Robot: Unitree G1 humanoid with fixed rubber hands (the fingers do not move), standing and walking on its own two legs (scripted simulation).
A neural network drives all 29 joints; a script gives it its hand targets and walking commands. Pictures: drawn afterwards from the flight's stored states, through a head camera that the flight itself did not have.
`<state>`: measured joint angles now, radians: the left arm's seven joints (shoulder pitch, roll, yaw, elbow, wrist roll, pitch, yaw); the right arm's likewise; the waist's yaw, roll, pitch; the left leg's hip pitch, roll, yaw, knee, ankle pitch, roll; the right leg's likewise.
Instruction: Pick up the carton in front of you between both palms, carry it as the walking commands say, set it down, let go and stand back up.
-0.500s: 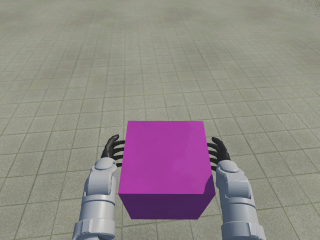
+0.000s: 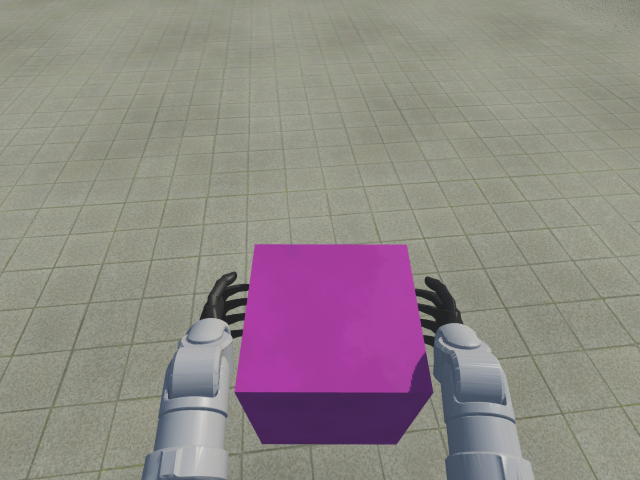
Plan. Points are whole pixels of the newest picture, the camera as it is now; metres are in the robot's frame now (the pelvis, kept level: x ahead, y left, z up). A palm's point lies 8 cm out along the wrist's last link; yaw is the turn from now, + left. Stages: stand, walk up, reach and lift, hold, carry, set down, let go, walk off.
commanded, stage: carry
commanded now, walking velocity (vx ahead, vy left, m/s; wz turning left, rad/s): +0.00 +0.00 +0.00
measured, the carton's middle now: (329, 350) +0.31 +0.00 -0.04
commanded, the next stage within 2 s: hold in 0.34 s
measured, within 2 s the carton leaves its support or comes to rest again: neither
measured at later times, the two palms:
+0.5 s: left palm (235, 330) +0.29 +0.13 +0.04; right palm (471, 353) +0.26 -0.17 +0.04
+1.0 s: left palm (245, 351) +0.34 +0.14 -0.11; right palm (427, 365) +0.32 -0.16 -0.11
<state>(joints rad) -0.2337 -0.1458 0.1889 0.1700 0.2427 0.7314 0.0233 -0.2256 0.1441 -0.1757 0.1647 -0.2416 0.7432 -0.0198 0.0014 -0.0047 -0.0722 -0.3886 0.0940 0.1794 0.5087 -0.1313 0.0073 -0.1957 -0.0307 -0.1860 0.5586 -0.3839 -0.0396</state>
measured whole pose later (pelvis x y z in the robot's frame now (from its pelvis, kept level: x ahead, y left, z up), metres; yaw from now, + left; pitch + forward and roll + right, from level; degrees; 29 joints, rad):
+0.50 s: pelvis -0.01 +0.00 +0.01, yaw -8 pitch -5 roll +0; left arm -0.20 -0.14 0.19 0.15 0.25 0.70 0.03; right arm -0.24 0.15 -0.16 0.24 -0.25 0.67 -0.01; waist 0.02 -0.02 0.05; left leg -0.19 0.03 -0.08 0.38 -0.11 -0.02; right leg -0.06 0.03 -0.04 0.43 -0.29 -0.04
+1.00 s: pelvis -0.05 +0.06 -0.04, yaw -15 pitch +18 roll -1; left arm -0.58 -0.26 0.52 0.43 0.37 0.26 0.07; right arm -0.73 0.05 -0.42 0.72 -0.37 0.19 0.08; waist 0.07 -0.03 0.13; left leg -0.91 -0.03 -0.07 0.78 -0.19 -0.02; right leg -0.82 0.06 0.12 0.85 -0.34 0.02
